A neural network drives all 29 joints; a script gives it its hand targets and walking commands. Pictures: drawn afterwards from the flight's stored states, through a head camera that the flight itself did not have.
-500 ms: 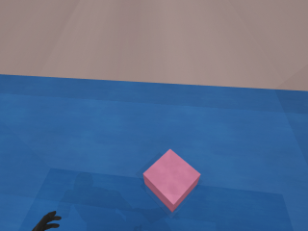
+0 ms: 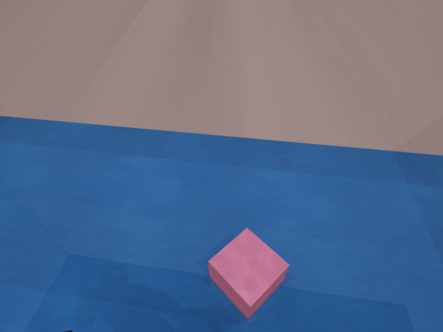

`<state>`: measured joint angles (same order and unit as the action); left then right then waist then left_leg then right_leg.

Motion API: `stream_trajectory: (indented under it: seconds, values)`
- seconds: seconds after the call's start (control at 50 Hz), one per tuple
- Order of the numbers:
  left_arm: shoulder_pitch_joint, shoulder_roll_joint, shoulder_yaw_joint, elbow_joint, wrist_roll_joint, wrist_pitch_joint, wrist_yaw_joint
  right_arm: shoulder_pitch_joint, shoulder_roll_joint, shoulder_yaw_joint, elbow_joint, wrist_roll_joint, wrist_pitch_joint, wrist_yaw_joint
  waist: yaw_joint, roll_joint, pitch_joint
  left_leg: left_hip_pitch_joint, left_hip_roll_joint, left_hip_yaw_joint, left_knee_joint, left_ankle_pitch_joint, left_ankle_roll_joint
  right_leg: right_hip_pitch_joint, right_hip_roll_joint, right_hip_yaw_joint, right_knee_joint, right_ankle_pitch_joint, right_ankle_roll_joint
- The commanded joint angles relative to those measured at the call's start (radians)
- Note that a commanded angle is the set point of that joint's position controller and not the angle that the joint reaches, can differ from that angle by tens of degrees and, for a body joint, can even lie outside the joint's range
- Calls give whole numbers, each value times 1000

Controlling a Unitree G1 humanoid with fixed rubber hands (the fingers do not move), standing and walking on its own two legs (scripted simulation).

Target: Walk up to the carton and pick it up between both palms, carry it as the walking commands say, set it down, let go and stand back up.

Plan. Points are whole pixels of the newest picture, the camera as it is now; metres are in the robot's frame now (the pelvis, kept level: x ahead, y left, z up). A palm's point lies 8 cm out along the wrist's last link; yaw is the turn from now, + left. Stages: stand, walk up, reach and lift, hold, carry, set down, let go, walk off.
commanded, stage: walk up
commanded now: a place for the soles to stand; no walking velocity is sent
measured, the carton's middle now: (247, 271) +0.55 -0.07 -0.70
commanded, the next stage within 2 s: none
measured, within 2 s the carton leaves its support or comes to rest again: neither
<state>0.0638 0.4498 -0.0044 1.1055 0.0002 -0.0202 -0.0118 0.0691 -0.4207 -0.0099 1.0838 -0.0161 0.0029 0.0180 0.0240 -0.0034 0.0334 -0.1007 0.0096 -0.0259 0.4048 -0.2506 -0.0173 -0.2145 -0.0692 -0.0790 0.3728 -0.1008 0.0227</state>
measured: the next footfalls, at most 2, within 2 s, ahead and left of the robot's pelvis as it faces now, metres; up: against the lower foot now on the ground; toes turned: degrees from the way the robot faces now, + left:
left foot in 0.74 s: +0.18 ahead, +0.26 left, +0.00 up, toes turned -11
right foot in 0.96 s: +0.14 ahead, +0.04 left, +0.00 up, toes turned -21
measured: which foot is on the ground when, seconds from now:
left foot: down 0.00-0.38, up 0.40-0.72, down 0.74-0.94, up 0.96-1.00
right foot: down 0.00-0.72, up 0.74-0.94, down 0.96-1.00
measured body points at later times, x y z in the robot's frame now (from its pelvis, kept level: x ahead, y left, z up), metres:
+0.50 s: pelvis +0.02 +0.01 +0.00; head +0.05 -0.02 +0.44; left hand +0.11 +0.36 -0.09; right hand +0.16 -0.34 -0.11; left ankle -0.01 +0.15 -0.70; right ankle +0.07 -0.14 -0.74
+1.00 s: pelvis +0.10 +0.16 -0.04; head +0.12 +0.13 +0.41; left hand +0.32 +0.50 -0.08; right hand +0.06 -0.22 -0.12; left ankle +0.14 +0.28 -0.72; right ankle +0.10 +0.06 -0.75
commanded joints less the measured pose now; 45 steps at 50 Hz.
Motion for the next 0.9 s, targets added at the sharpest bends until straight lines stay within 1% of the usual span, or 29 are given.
stream_trajectory:
  seconds: [0.0, 0.06, 0.14, 0.16, 0.18, 0.24, 0.3, 0.32, 0.34, 0.36, 0.38, 0.44, 0.46, 0.48, 0.54, 0.58, 0.6, 0.64, 0.66, 0.68, 0.7, 0.72, 0.74, 0.76, 0.8, 0.82, 0.84, 0.86, 0.88]
  values:
    - [-73, 167, 38, -32, 3, -18, 5, -59, -188, -34, -21, 7, -9, -4, -7, 30, -21, -135, 97, -107, -152, -46, 43, 88, -69, 128, -101, -156, -29]
    - [-82, 173, 34, -29, 7, -14, 2, -44, -200, -41, -8, 2, -5, -5, -23, 6, 0, -141, 96, -100, -160, -83, 47, 54, -75, 139, -109, -224, -34]
    - [-57, 171, 40, -18, 8, -20, 8, -38, -174, -33, -17, 2, -9, -5, -13, 10, -69, -76, 102, -95, -130, 78, 43, 119, -96, 137, -102, -101, -38]
    - [-55, 180, 44, -16, 9, -23, 9, -40, -171, -29, 0, 10, -7, -7, -2, -33, -87, -51, 107, -92, -120, 121, 43, 120, -91, 121, -93, -58, -38]
    - [-58, 164, 40, -22, 5, -23, 11, -42, -175, -34, -13, 15, -6, -5, -12, 9, -85, -56, 105, -96, -110, 144, 46, 119, -95, 131, -90, -21, -42]
    - [-47, 162, 42, -6, 6, -19, 15, -46, -170, -29, -14, 11, -7, -11, -5, -39, -58, -61, 109, -82, -113, 151, 33, 112, -94, 101, -80, 39, -37]
    - [-67, 155, 43, -19, -1, -18, 14, -32, -172, -31, -8, 6, -6, -10, -16, -3, -70, -62, 104, -81, -111, 185, 30, 130, -96, 92, -67, 69, -37]
    - [153, 276, 93, -108, -17, -24, 45, -47, -296, -110, -172, -69, 20, 40, 3, 107, -46, -151, 23, 56, 127, -170, 52, 171, -152, 246, -3, -80, -98]
    - [249, 325, 130, -95, -3, -30, 62, -68, -244, -95, -202, -72, 38, 57, 24, 23, -70, -352, -18, 52, 273, -332, 59, 291, -236, 431, -42, -171, -159]
    - [274, 355, 146, -103, 7, -41, 75, -76, -237, -92, -225, -76, 55, 64, 43, -20, -55, -510, 6, -67, 456, -402, 52, 333, -333, 627, -97, -258, -233]
    - [271, 357, 149, -115, 3, -49, 88, -72, -221, -86, -225, -82, 64, 63, 29, 31, -58, -545, 34, -130, 562, -341, 48, 321, -350, 646, -100, -239, -240]
    - [155, 334, 159, -212, 8, -58, 93, -45, -208, -100, -276, -53, 68, 92, -22, -51, -28, -504, 93, -135, 538, -240, 26, 179, -285, 515, -86, -281, -225]
    - [161, 341, 148, -159, 12, -60, 85, 18, -234, -124, -260, -50, 76, 102, -43, -181, -22, -467, 83, -129, 560, -205, 23, 131, -262, 451, -138, -464, -217]
    - [137, 350, 159, -183, 17, -60, 85, 2, -223, -135, -282, -37, 85, 118, -61, -207, 30, -403, 73, -111, 526, -169, 11, 36, -221, 423, -141, -412, -203]
    - [165, 341, 151, -225, 29, -50, 83, 14, -249, -172, -329, -39, 92, 130, -63, -170, 44, -270, 54, -45, 440, -168, 13, -137, -176, 348, -125, -368, -189]
    - [107, 353, 156, -247, 34, -44, 81, 53, -252, -180, -339, -24, 89, 129, -81, -230, 18, -178, 59, -13, 375, -169, 24, -222, -149, 302, -84, -399, -182]
    - [88, 369, 155, -249, 40, -40, 84, 63, -259, -184, -342, -22, 89, 131, -83, -218, 22, -133, 26, 25, 362, -190, 20, -286, -131, 271, -55, -430, -173]
    - [64, 328, 144, -271, 44, -38, 95, 236, -279, -203, -302, -27, 83, 115, -180, -32, -44, 61, -3, 54, 276, -164, 43, -437, -39, 180, 185, -554, -127]
    - [87, 263, 131, -293, 41, -32, 99, 300, -346, -217, -318, -51, 77, 95, -216, 251, -42, 64, 145, -215, 41, -414, 102, -550, 46, 90, 513, -575, -88]
    - [71, 235, 126, -297, 35, -23, 112, 189, -383, -210, -371, -45, 68, 81, -179, 391, 33, -204, 306, -486, -214, -638, 151, -538, 132, 67, 777, -559, -35]
    - [144, 296, 136, -273, 26, -16, 114, 62, -388, -208, -435, -40, 62, 75, -113, 253, 46, -311, 329, -485, -223, -607, 188, -462, 84, 112, 835, -461, -39]
    - [201, 320, 139, -250, 15, -15, 106, 27, -365, -195, -447, -49, 63, 65, -77, 159, 73, -324, 291, -394, -183, -573, 184, -436, 54, 95, 797, -403, -45]
    - [222, 322, 136, -252, 3, -15, 95, 44, -373, -198, -443, -61, 55, 62, -88, 156, 50, -248, 247, -308, -134, -451, 198, -420, 42, 50, 721, -390, -42]
    - [255, 315, 136, -237, -12, -15, 87, 50, -350, -201, -444, -71, 54, 55, -75, 161, 50, -260, 203, -243, -88, -362, 182, -386, 43, 31, 701, -347, -40]
    - [320, 315, 149, -223, -30, -23, 85, 43, -341, -203, -457, -80, 65, 69, -56, 279, 8, -331, 203, -202, -39, -399, 212, -236, 37, -39, 571, -377, -24]
    - [352, 307, 155, -210, -29, -34, 91, 35, -323, -194, -461, -79, 67, 79, -40, 272, 19, -391, 200, -175, 1, -377, 215, -129, 46, -52, 473, -331, -32]
    - [445, 287, 154, -197, -23, -47, 94, 7, -304, -182, -483, -79, 76, 79, 14, 276, -12, -418, 170, -110, 130, -297, 201, 11, 64, -47, 298, -279, -42]
    - [542, 307, 162, -166, -14, -58, 105, 38, -253, -163, -498, -69, 81, 75, 70, 161, -78, -529, 144, -55, 353, -251, 167, 222, 30, 56, 199, -257, -47]
    - [543, 402, 198, -194, 3, -66, 120, 102, -179, -133, -516, -59, 76, 69, 104, -161, -70, -707, 44, 18, 624, -240, 75, 338, -161, 484, -14, -500, -145]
